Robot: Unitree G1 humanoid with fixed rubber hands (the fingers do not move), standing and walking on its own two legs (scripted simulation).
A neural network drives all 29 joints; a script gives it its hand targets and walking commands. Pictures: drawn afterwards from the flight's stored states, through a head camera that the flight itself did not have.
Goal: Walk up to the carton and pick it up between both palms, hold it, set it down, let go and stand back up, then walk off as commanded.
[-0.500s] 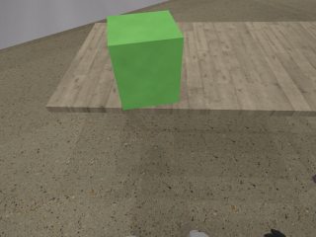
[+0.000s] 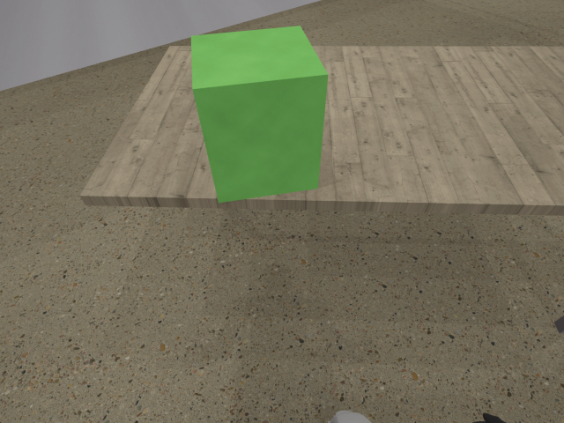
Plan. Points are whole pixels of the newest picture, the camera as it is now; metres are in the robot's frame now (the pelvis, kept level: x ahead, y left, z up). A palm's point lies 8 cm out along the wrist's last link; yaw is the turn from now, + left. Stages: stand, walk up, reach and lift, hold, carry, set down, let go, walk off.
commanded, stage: walk up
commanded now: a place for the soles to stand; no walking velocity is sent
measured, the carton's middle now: (258, 116) +0.67 +0.07 +0.09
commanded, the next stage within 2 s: none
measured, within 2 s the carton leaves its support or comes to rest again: neither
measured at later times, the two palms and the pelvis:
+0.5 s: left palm out of the picture +0.09 +0.30 -0.09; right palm out of the picture +0.11 -0.31 -0.09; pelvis +0.01 -0.01 +0.01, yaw +0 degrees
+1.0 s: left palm out of the picture +0.14 +0.37 -0.08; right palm out of the picture +0.14 -0.25 -0.06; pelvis +0.06 +0.06 +0.02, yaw +0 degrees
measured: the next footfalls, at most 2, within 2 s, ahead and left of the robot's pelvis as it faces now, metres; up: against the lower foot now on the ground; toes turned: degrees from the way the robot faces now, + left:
left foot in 0.70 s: +0.13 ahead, +0.14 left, +0.00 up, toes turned +8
right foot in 1.18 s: +0.27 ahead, -0.12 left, +0.00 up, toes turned +3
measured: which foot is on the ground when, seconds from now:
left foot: down 0.00-0.44, up 0.46-0.68, down 0.70-1.00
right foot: down 0.00-0.70, up 0.72-1.00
